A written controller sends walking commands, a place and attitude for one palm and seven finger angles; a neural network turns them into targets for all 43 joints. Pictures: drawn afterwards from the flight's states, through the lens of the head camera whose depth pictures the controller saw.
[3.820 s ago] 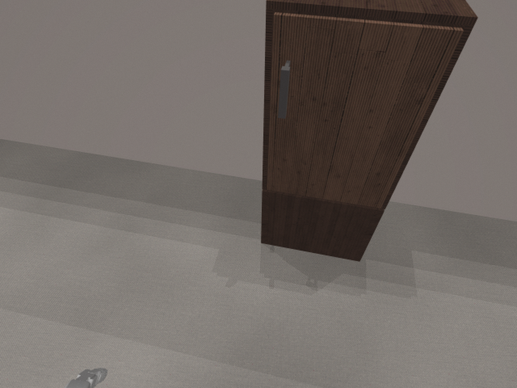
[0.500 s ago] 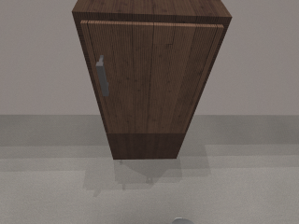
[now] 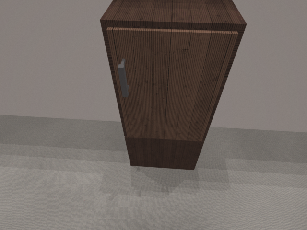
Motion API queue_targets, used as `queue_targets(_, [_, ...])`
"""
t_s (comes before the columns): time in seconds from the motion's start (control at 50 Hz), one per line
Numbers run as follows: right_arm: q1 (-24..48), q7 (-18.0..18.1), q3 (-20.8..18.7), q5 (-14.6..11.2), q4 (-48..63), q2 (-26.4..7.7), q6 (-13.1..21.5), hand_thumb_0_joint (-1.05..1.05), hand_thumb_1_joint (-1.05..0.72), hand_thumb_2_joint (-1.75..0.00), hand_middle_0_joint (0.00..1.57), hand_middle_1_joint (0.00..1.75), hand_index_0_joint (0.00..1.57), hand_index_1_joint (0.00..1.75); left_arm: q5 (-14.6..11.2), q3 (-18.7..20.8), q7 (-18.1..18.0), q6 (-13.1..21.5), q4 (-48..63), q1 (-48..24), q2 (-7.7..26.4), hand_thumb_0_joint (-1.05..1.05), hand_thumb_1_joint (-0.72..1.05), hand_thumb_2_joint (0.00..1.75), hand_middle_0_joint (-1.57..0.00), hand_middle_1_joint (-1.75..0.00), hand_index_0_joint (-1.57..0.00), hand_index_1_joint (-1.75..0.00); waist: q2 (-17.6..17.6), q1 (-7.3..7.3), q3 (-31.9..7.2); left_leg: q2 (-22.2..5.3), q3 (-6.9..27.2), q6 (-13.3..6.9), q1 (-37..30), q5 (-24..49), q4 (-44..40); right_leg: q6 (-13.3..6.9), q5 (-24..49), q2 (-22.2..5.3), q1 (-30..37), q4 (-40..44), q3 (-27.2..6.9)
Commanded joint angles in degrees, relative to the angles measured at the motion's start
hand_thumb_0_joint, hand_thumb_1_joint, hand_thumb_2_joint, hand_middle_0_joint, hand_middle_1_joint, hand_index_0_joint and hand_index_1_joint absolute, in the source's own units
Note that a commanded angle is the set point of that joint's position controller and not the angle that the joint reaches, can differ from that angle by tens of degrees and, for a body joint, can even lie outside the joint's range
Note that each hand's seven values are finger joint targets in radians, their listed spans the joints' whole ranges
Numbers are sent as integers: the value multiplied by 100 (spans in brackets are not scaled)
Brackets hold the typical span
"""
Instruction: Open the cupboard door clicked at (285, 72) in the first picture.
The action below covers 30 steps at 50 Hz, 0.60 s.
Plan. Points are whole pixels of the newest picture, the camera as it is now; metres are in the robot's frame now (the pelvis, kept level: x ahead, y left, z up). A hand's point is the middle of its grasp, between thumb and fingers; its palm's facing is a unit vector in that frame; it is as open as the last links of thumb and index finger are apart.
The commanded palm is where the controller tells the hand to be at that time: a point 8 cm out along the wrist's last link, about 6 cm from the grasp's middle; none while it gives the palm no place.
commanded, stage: come to a stop and stand still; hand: left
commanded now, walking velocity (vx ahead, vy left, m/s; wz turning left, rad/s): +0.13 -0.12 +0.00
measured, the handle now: (124, 78) +0.60 +0.18 +0.05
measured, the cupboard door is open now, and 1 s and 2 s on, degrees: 0 0 0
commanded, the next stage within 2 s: look again from close up in 0.30 s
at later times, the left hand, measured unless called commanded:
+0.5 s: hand out of the picture +0.02 +0.18 -0.19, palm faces -0.05 -0.98 -0.21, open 7.3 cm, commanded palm none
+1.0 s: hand out of the picture +0.08 +0.15 -0.17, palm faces +0.03 -0.96 -0.27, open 7.3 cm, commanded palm none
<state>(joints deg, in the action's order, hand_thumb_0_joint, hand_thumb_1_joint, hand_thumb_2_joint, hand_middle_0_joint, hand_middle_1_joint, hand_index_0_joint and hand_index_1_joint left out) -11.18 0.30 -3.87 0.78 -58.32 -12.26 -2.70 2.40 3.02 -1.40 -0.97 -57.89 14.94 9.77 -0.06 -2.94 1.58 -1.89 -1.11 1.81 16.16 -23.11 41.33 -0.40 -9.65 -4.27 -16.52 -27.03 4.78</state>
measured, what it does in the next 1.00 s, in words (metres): steps on the spot: left foot, then right foot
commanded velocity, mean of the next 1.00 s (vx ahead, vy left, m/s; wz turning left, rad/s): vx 0.03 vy -0.05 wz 0.00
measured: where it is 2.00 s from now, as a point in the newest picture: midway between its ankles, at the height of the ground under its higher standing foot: outside the picture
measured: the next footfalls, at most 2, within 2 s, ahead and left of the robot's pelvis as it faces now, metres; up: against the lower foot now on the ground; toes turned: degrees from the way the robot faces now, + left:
left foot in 0.06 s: +0.01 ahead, +0.14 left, +0.00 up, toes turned +0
right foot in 0.46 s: +0.05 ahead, -0.13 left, +0.00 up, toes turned -1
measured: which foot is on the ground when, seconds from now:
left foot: up 0.00-0.04, down 0.06-1.00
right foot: down 0.00-0.06, up 0.08-0.44, down 0.46-1.00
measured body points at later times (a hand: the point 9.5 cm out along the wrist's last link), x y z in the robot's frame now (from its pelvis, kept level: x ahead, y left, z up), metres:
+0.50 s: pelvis +0.00 +0.00 -0.02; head +0.05 -0.01 +0.43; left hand +0.03 +0.23 -0.17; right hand -0.05 -0.22 -0.18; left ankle -0.02 +0.14 -0.74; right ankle +0.01 -0.12 -0.74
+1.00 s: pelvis +0.04 -0.03 -0.01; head +0.05 -0.07 +0.44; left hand +0.08 +0.20 -0.15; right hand +0.05 -0.25 -0.18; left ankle -0.02 +0.14 -0.74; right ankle +0.01 -0.12 -0.74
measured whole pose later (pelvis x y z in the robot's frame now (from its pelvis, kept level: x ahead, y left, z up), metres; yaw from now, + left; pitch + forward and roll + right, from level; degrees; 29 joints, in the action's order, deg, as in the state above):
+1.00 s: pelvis +0.04 -0.03 -0.01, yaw +0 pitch +0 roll +1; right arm -16.0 2.4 -0.9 0.9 -61.8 -10.5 0.5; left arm 0.9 1.3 -1.9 1.4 -62.1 12.7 7.9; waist 3.8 0.6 1.9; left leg -3.3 1.2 4.2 7.2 -20.0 27.7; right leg -2.0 -20.8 -0.3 -12.4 -33.6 2.7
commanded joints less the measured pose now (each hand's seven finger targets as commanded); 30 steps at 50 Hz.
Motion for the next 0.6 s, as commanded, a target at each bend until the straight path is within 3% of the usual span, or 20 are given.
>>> queue_targets(0.0, [-1195,37,89,3,-115,-102,245,0,-90,-90,20,30,20,30,-103,156,-22,13,233,-161,848,0,90,90,-20,-30,-20,-30,-617,521,-203,44,-151,-107,-1544,618,-1938,-245,-2101,-542,-973,887,-958])
queue_targets(0.04, [-1098,105,-6,106,-19,-794,307,0,-90,-90,20,30,20,30,-160,33,16,-22,272,-83,277,0,90,90,-20,-30,-20,-30,1684,528,406,-1588,2217,-624,-337,-1828,-3607,133,-1758,327,-1335,-962,-109])
queue_targets(0.06, [-720,131,10,102,146,-851,281,0,-90,-90,20,30,20,30,-114,49,39,-15,294,-85,365,0,90,90,-20,-30,-20,-30,1297,394,791,-1912,2491,-901,383,-2200,-3916,81,-1526,225,-1223,-1545,-401])
queue_targets(0.08, [-450,157,49,130,199,-819,313,0,-90,-90,20,30,20,30,-66,77,88,-13,187,4,359,0,90,90,-20,-30,-20,-30,1246,321,714,-1775,2445,-959,594,-2150,-3965,91,-1356,204,-1078,-2020,-513])
queue_targets(0.12, [-323,211,112,94,144,-571,356,0,-90,-90,20,30,20,30,-28,113,140,-58,-90,327,421,0,90,90,-20,-30,-20,-30,1017,184,799,-1361,1662,-779,332,-1198,-3719,108,-957,268,-1254,-2726,-628])
queue_targets(0.16, [-500,246,128,51,88,-467,417,0,-90,-90,20,30,20,30,-44,112,192,-4,-215,530,388,0,90,90,-20,-30,-20,-30,694,184,613,-1128,1187,-708,-189,-328,-3504,160,-624,298,-1448,-2963,-575])
queue_targets(0.26, [-1220,318,63,66,-194,-431,449,0,-90,-90,20,30,20,30,-63,80,207,-15,-46,171,385,0,90,90,-20,-30,-20,-30,713,468,339,-1399,1155,-1024,-1197,1396,-3075,247,-857,126,-1680,-2411,-511])
queue_targets(0.34, [-1271,333,36,114,-334,-479,415,0,-90,-90,20,30,20,30,-129,3,185,4,18,-31,148,0,90,90,-20,-30,-20,-30,1016,533,107,-1423,998,-1120,-1060,2708,-2566,186,-1387,169,-741,-1237,-312])
queue_targets(0.36, [-1234,319,51,108,-373,-458,410,0,-90,-90,20,30,20,30,-145,-13,172,34,-17,47,153,0,90,90,-20,-30,-20,-30,1065,495,56,-1335,985,-1077,-965,2923,-2418,154,-1359,260,-426,-882,-244])
queue_targets(0.38, [-271,211,29,3,-92,-833,498,0,-90,-90,20,30,20,30,-135,-101,-94,119,-564,875,410,0,90,90,-20,-30,-20,-30,1510,-97,40,-1338,361,-644,281,2697,-1237,-237,-277,-245,470,-759,-807])
queue_targets(0.4, [-243,106,171,36,234,-78,428,0,-90,-90,20,30,20,30,-96,-68,-32,163,-339,1123,709,0,90,90,-20,-30,-20,-30,-116,-168,331,-292,-167,-331,1030,37,-800,-207,-1320,-178,406,471,-1232])
queue_targets(0.42, [-668,97,207,69,223,113,435,0,-90,-90,20,30,20,30,-66,-24,-45,237,-268,978,797,0,90,90,-20,-30,-20,-30,-495,161,83,58,-234,-250,671,-133,-146,-550,-597,-871,125,859,-2010])
queue_targets(0.44, [-1003,73,265,59,126,312,402,0,-90,-90,20,30,20,30,-83,-57,-70,303,-248,739,818,0,90,90,-20,-30,-20,-30,-645,317,-252,24,-154,-244,544,-390,324,-830,-299,-1001,319,976,-1915])
queue_targets(0.46, [-1235,43,236,74,147,311,385,0,-90,-90,20,30,20,30,-69,-51,-48,299,-184,403,837,0,90,90,-20,-30,-20,-30,-180,477,-538,21,-215,-236,157,-296,153,-826,561,-792,500,631,-1361])
queue_targets(0.48, [-1390,21,256,32,88,400,400,0,-90,-90,20,30,20,30,-56,-39,-50,287,-164,345,867,0,90,90,-20,-30,-20,-30,-447,511,-910,187,-332,-175,35,-287,-263,-751,173,-659,696,462,-1157])
queue_targets(0.5, [-1429,41,260,41,26,207,411,0,-90,-90,20,30,20,30,-114,-16,-84,312,-202,254,769,0,90,90,-20,-30,-20,-30,-1507,546,-844,26,-102,-211,-113,195,-632,-633,287,-509,477,102,-1144])
queue_targets(0.52, [-1523,71,255,40,-23,75,418,0,-90,-90,20,30,20,30,-158,-76,-110,310,-226,69,506,0,90,90,-20,-30,-20,-30,-1563,610,-711,-119,100,-243,-390,783,-911,-474,145,-376,185,-86,-888])
queue_targets(0.54, [-1558,79,256,38,-76,-11,456,0,-90,-90,20,30,20,30,-169,-126,-116,261,-218,33,355,0,90,90,-20,-30,-20,-30,-722,572,-417,-271,352,-270,-475,1484,-1153,-307,-110,-114,30,-340,-686])
queue_targets(0.56, [-1461,90,259,72,-125,-64,498,0,-90,-90,20,30,20,30,-155,-114,-103,225,-210,24,320,0,90,90,-20,-30,-20,-30,644,479,-113,-548,552,-346,-350,2211,-1459,-190,-340,111,-48,-641,-497])
queue_targets(0.58, [-1321,129,272,91,-143,-119,492,0,-90,-90,20,30,20,30,-182,-111,-89,226,-188,20,325,0,90,90,-20,-30,-20,-30,1348,384,168,-728,651,-416,-99,2902,-1628,-136,-427,196,80,-718,-371])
